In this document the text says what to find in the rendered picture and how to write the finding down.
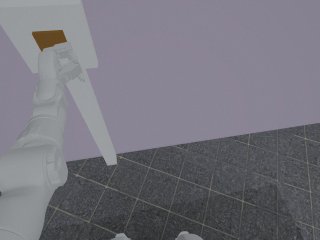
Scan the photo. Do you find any robot right shin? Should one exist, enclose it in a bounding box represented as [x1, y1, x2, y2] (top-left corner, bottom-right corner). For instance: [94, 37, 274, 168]
[177, 231, 189, 238]

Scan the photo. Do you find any robot left shin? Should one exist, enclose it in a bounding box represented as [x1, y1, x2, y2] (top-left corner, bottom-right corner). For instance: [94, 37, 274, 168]
[115, 233, 127, 237]

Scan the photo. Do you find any robot left upper arm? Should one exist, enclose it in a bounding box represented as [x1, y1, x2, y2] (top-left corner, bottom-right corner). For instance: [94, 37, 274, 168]
[0, 144, 68, 240]

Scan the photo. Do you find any robot left hand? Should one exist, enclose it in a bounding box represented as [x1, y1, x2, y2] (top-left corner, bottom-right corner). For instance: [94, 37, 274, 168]
[38, 41, 85, 87]

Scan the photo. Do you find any panel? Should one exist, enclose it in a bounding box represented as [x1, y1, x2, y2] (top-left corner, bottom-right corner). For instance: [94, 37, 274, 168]
[0, 0, 117, 166]

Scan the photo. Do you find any left robot forearm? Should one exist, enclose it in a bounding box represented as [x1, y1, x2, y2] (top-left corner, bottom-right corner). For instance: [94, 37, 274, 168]
[0, 78, 68, 192]

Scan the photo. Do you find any button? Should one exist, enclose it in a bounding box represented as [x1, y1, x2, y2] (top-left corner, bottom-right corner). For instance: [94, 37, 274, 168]
[32, 30, 67, 52]

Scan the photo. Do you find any robot shin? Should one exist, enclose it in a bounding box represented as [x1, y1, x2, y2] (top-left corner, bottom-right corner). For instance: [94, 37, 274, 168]
[177, 231, 189, 238]
[115, 233, 127, 237]

